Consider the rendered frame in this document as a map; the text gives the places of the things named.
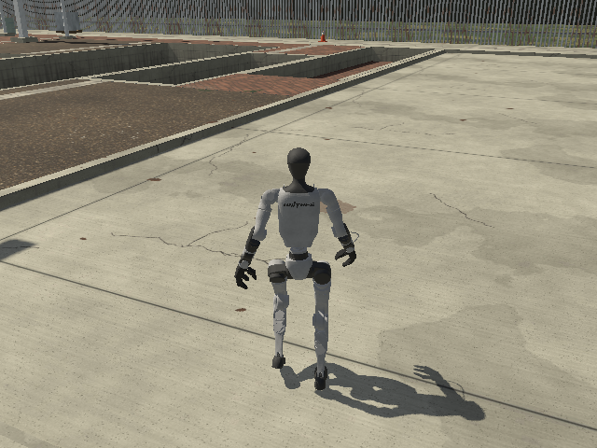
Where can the robot left thigh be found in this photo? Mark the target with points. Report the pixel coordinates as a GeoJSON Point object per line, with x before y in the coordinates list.
{"type": "Point", "coordinates": [278, 278]}

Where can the robot left hand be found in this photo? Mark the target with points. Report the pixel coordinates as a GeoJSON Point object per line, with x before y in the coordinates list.
{"type": "Point", "coordinates": [239, 275]}

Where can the right robot foot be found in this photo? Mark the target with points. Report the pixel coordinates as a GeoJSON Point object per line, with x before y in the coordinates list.
{"type": "Point", "coordinates": [320, 382]}

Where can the robot right hand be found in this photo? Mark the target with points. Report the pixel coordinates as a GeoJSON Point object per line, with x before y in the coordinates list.
{"type": "Point", "coordinates": [342, 253]}

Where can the right robot upper arm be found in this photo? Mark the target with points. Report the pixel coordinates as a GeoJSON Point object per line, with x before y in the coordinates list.
{"type": "Point", "coordinates": [328, 198]}

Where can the left robot forearm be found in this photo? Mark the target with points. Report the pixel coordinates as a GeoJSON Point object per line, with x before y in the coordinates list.
{"type": "Point", "coordinates": [249, 251]}

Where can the left robot upper arm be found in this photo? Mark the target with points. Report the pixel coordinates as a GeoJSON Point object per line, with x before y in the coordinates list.
{"type": "Point", "coordinates": [269, 197]}

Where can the right robot forearm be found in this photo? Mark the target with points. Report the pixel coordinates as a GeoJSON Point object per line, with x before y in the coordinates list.
{"type": "Point", "coordinates": [346, 241]}

